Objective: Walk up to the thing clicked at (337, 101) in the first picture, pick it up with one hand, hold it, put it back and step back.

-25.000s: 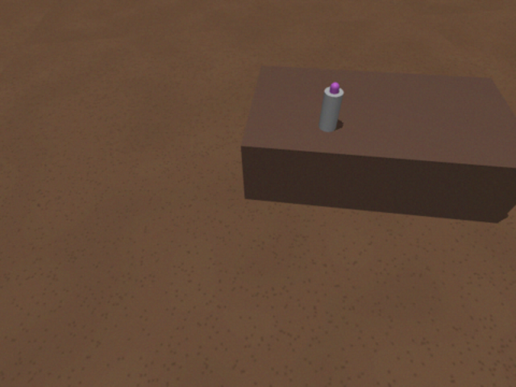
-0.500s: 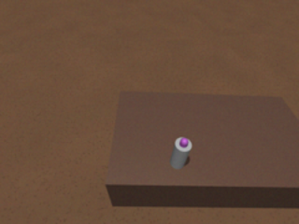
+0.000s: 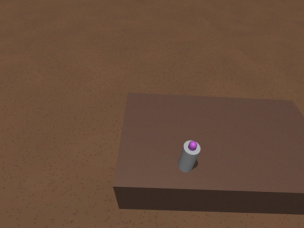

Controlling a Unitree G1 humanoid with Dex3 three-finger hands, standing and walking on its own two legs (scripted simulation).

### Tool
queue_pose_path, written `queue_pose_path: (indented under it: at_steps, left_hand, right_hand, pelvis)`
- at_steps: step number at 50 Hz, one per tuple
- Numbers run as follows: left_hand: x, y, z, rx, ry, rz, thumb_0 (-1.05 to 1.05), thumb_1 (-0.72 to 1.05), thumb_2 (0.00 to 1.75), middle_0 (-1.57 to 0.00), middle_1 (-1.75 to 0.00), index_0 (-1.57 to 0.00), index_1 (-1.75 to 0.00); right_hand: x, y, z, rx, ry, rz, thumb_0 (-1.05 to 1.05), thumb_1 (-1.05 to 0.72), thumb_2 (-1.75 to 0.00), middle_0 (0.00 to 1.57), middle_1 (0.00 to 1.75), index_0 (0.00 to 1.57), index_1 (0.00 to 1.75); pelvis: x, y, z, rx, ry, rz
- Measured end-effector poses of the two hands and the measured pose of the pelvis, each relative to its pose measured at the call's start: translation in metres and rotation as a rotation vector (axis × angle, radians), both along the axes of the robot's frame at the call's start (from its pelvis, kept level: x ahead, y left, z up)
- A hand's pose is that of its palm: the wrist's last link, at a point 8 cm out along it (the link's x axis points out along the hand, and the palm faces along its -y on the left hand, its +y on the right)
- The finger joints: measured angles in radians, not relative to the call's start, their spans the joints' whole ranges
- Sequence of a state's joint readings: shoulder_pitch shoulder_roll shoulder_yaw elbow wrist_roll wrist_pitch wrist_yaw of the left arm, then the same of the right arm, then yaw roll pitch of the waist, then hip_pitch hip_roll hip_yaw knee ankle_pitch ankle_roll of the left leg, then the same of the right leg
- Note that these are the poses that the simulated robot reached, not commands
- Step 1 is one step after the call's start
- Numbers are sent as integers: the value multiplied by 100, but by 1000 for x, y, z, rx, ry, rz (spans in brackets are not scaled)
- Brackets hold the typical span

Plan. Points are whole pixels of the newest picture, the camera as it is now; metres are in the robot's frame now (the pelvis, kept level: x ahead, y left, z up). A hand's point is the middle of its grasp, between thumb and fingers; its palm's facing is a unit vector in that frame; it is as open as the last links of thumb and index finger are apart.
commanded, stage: home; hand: right
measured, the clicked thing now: (189, 155) +0.50 -0.18 -0.31
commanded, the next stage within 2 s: stand in 0.30 s
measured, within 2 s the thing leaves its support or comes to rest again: neither
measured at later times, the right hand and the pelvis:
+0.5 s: hand out of the picture +0.08 -0.25 -0.15, palm faces -0.02 +0.93 -0.37, open 16.8 cm; pelvis +0.01 +0.00 +0.00, yaw +1 degrees
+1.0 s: hand out of the picture +0.09 -0.24 -0.15, palm faces -0.03 +0.93 -0.37, open 7.7 cm; pelvis +0.02 +0.01 +0.00, yaw +1 degrees
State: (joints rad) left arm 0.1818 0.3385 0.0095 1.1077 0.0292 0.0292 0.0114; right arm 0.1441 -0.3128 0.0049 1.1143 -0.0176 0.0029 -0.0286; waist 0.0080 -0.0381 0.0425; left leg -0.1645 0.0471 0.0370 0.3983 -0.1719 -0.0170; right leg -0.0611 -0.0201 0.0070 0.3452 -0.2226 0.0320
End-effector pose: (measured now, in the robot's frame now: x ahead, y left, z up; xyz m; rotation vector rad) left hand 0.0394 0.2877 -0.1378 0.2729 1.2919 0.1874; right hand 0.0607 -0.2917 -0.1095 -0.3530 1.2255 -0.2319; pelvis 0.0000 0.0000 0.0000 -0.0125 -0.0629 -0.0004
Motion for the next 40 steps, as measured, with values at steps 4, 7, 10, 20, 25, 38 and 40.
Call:
queue_pose_path:
  at_steps: [4, 7, 10, 20, 25, 38, 40]
  left_hand:
    - [-2, 2, 1, 1, 9, 3, 0, 90, 90, -20, -30, -20, -30]
    - [-3, 2, 1, 4, 19, 1, 0, 90, 90, -20, -30, -20, -30]
    - [-2, 3, 2, 8, 24, 4, 0, 90, 90, -20, -30, -20, -30]
    - [11, 3, 4, 9, -4, 1, 0, 90, 90, -20, -30, -20, -30]
    - [18, 4, 5, 7, -17, -4, 0, 90, 90, -20, -30, -20, -30]
    - [26, 9, 6, 12, -15, -2, 0, 90, 90, -20, -30, -20, -30]
    - [26, 9, 7, 14, -15, -1, 0, 90, 90, -20, -30, -20, -30]
  right_hand:
    - [0, 0, -1, 2, 15, 0, -1, 49, -8, 7, 5, 6, 6]
    - [0, 0, -2, 5, 23, -2, -1, 49, -8, 7, 5, 6, 6]
    - [1, 0, -3, 8, 27, -3, -1, 49, -8, 7, 5, 6, 6]
    - [10, 1, -3, 15, 17, -2, -1, 49, -8, 7, 6, 6, 6]
    - [14, 0, -1, 12, 11, -1, -1, 44, -13, 10, 10, 9, 10]
    - [20, 1, -1, 11, 19, 0, 0, -28, -72, 20, 27, 19, 28]
    - [21, 2, -2, 14, 19, 1, 0, -43, -78, 20, 28, 19, 29]
  pelvis:
    - [0, 1, 0, 2, 8, 3]
    - [1, 1, 0, 1, 12, 3]
    - [2, 1, 1, 2, 13, 4]
    - [7, 2, 1, 2, 11, 8]
    - [8, 3, 1, 2, 14, 10]
    - [14, 5, 2, 6, 22, 13]
    - [15, 5, 2, 6, 22, 14]
